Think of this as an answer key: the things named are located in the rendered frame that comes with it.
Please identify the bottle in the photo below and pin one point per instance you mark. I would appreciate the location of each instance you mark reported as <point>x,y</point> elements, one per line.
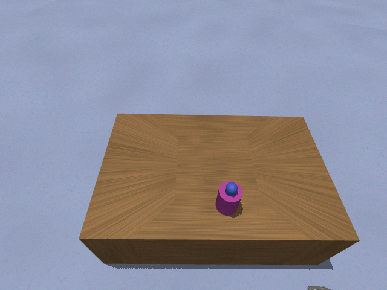
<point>228,198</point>

